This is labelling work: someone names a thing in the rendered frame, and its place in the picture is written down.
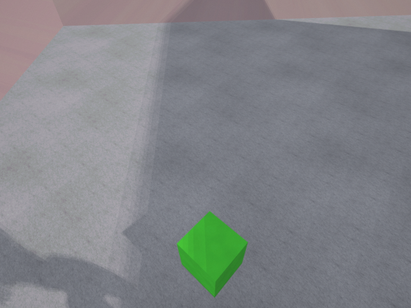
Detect carton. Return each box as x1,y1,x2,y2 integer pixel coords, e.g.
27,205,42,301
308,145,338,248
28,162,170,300
177,211,248,297

